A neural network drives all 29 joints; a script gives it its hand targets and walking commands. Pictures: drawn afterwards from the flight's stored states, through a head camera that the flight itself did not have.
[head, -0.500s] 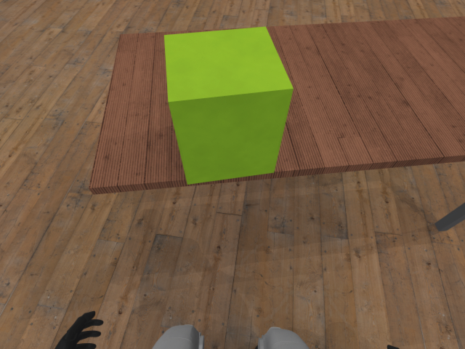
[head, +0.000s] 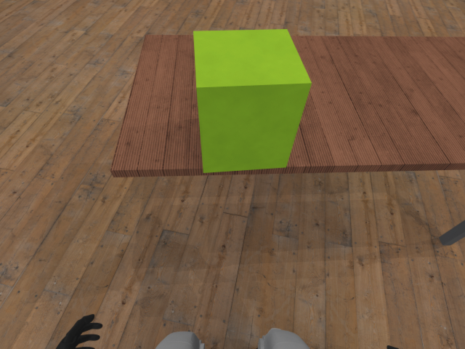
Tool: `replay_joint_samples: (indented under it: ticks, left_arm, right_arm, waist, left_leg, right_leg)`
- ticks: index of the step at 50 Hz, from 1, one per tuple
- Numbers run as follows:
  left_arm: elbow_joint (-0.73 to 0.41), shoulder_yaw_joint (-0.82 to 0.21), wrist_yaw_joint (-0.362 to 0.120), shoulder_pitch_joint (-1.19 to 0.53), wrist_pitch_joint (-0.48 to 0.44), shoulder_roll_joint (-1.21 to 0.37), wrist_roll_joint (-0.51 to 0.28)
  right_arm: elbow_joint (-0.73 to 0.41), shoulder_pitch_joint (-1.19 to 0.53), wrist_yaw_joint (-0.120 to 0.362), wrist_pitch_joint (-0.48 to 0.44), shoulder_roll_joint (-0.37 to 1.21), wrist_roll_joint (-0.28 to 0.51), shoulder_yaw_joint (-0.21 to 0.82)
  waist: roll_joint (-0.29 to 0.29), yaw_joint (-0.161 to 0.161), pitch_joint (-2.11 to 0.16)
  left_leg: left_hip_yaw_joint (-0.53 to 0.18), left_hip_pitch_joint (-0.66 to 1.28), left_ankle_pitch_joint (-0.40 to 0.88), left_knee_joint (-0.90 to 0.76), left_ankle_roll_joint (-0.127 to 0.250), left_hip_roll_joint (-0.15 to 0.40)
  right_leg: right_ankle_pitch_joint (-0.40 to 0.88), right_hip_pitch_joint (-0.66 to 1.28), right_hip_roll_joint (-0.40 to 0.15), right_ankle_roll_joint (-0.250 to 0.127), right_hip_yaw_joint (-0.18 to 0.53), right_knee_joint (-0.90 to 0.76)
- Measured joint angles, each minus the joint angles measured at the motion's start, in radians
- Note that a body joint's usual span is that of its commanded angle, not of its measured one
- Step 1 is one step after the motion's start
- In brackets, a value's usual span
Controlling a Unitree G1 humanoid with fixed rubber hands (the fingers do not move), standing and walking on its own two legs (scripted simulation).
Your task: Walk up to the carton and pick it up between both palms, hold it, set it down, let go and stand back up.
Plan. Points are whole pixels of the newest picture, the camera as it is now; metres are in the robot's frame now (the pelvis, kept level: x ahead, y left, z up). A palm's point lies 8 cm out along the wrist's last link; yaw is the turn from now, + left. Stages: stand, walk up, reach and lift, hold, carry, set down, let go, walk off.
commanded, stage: walk up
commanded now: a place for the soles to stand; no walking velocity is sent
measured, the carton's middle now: (243, 104) +0.61 -0.01 +0.04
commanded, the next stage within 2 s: none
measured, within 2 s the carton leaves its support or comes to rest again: neither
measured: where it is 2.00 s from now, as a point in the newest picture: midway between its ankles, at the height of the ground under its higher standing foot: (240, 337)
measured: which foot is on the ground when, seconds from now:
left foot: down 0.00-0.96, up 0.98-1.00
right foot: down 0.00-1.00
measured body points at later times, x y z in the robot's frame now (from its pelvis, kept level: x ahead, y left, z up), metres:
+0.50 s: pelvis +0.01 +0.01 +0.00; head +0.03 +0.02 +0.45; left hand +0.13 +0.30 -0.12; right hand +0.09 -0.30 -0.11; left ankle +0.00 +0.10 -0.71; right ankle +0.05 -0.11 -0.71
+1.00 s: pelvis +0.05 -0.05 +0.00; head +0.04 -0.06 +0.45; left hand +0.16 +0.24 -0.10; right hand +0.08 -0.36 -0.13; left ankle +0.00 +0.10 -0.70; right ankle +0.10 -0.14 -0.71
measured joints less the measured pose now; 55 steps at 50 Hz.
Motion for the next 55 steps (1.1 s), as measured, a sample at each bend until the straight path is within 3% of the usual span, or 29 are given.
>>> replay_joint_samples:
  ticks: [12, 16, 34, 41, 47, 49, 52, 55]
  left_arm:
    - [0.0, 0.0, 0.0, -0.02, 0.008, 0.0, 0.0]
    - [0.0, 0.0, 0.0, -0.019, 0.002, 0.0, 0.0]
    - [0.0, 0.0, 0.0, -0.02, -0.014, 0.0, 0.0]
    - [0.0, 0.0, -0.032, 0.01, -0.016, 0.0, 0.0]
    - [0.0, 0.0, -0.046, 0.023, -0.024, 0.0, 0.0]
    - [0.0, 0.0, -0.046, 0.04, -0.042, 0.001, 0.0]
    - [0.001, 0.0, -0.046, 0.09, -0.062, 0.001, 0.0]
    - [0.001, 0.0, -0.045, 0.159, -0.062, 0.0, 0.0]
  right_arm:
    - [0.034, 0.012, 0.006, -0.005, 0.0, 0.0, 0.0]
    - [0.03, 0.007, 0.006, -0.005, 0.0, 0.0, 0.0]
    - [0.041, -0.008, 0.006, -0.005, 0.0, 0.0, 0.0]
    - [0.043, 0.058, 0.008, -0.035, 0.0, 0.0, 0.0]
    - [0.044, 0.142, 0.008, -0.039, 0.0, 0.0, 0.0]
    - [0.046, 0.147, 0.008, -0.039, 0.0, 0.0, 0.0]
    - [0.024, 0.14, 0.008, -0.04, 0.0, 0.0, 0.0]
    - [-0.002, 0.135, 0.009, -0.039, -0.001, 0.0, 0.0]
  waist:
    - [0.003, 0.0, -0.001]
    - [0.004, 0.0, -0.001]
    - [0.005, 0.0, -0.079]
    - [0.003, -0.001, -0.122]
    - [-0.016, 0.0, -0.113]
    - [-0.005, 0.002, -0.114]
    - [0.004, 0.002, -0.112]
    - [0.01, 0.001, -0.111]
  left_leg:
    - [-0.003, 0.028, -0.009, -0.057, 0.023, -0.006]
    - [-0.003, 0.028, -0.011, -0.058, 0.014, -0.006]
    - [-0.003, 0.051, 0.02, -0.114, -0.008, -0.005]
    - [-0.004, 0.085, 0.004, -0.133, 0.023, -0.003]
    - [-0.004, 0.148, -0.023, -0.145, -0.039, 0.0]
    - [-0.014, 0.138, -0.05, -0.093, -0.043, 0.018]
    - [-0.043, 0.02, -0.051, 0.187, -0.013, -0.002]
    - [-0.044, -0.067, -0.049, 0.308, -0.001, -0.015]
  right_leg:
    - [-0.102, -0.001, 0.016, 0.0, 0.012, 0.004]
    - [0.046, 0.01, 0.017, 0.004, 0.012, -0.041]
    - [0.008, 0.01, 0.016, 0.011, 0.012, -0.041]
    - [-0.096, -0.006, 0.017, 0.01, 0.02, 0.048]
    - [-0.097, -0.023, -0.024, 0.01, 0.028, 0.05]
    - [-0.02, -0.017, -0.008, 0.002, 0.014, 0.046]
    - [-0.047, 0.007, 0.01, -0.027, -0.004, 0.039]
    - [-0.051, 0.062, 0.017, -0.034, -0.011, -0.012]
